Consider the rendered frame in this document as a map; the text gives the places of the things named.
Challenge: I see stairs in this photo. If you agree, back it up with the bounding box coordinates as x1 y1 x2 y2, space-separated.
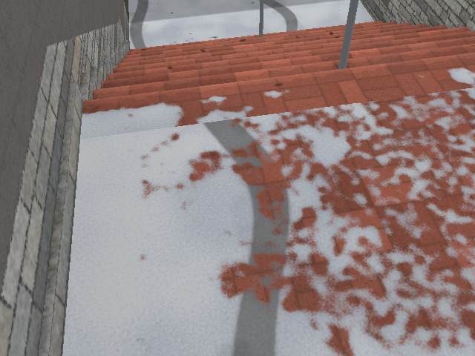
93 21 475 99

